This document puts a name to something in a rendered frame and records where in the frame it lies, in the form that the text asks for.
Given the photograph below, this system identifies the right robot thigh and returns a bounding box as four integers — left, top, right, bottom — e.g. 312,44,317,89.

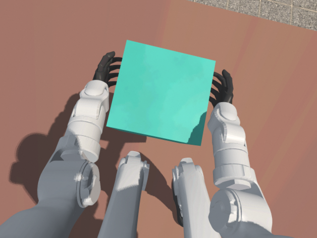
172,162,221,238

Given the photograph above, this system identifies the robot right hand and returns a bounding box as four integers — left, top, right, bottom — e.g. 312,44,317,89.
209,69,233,108

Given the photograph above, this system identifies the right robot forearm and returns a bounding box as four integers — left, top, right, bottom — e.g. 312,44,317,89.
208,102,266,201

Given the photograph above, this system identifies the left robot forearm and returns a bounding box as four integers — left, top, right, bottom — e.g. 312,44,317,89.
37,80,109,198

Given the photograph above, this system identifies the robot left hand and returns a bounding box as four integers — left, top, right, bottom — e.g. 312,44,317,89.
93,51,122,88

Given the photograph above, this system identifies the left robot upper arm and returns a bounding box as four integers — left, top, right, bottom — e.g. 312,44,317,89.
0,161,101,238

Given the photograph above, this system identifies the carton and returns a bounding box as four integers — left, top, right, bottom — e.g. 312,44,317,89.
106,40,216,146

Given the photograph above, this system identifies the robot right foot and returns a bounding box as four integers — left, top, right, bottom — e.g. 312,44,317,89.
172,183,183,227

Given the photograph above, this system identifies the right robot upper arm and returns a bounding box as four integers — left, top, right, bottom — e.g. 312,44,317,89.
208,188,293,238

